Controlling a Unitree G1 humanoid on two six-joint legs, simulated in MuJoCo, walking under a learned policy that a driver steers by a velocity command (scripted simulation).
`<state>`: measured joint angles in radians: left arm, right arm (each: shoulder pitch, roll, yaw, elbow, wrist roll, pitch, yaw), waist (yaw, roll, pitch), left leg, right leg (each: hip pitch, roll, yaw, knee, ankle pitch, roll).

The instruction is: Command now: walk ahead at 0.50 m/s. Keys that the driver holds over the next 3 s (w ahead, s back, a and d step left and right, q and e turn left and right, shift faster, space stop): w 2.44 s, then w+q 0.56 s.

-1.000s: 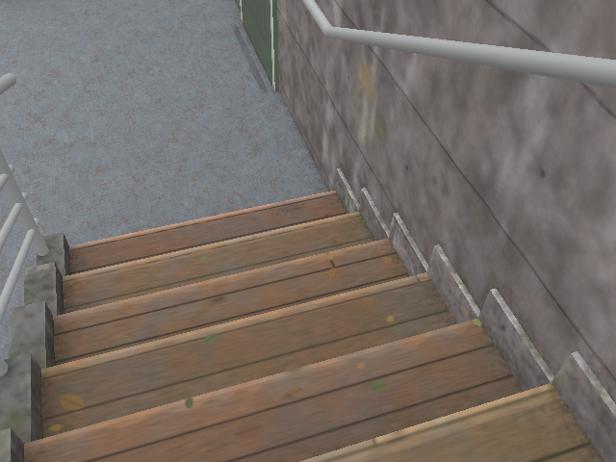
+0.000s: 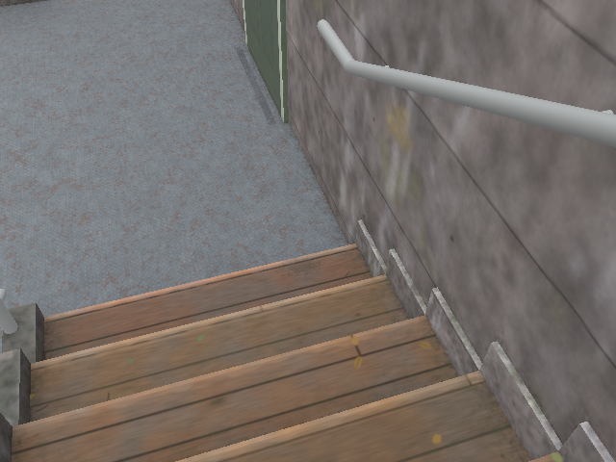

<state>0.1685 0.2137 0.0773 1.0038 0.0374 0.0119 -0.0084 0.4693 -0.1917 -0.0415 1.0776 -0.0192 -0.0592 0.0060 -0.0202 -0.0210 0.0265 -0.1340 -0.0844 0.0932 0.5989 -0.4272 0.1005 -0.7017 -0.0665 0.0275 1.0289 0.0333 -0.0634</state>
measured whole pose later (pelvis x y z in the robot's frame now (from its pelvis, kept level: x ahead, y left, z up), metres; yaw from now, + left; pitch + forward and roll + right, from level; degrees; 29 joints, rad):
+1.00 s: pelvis +0.58 +0.01 -0.29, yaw +0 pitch +1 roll +0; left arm 0.38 0.20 0.03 1.00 0.08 -0.07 -0.02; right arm 0.26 -0.19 -0.04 1.01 -0.09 -0.08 0.04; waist 0.02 -0.03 0.01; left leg -0.32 -0.03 0.07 0.59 -0.30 0.07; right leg -0.79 -0.03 0.03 1.78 -0.31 -0.11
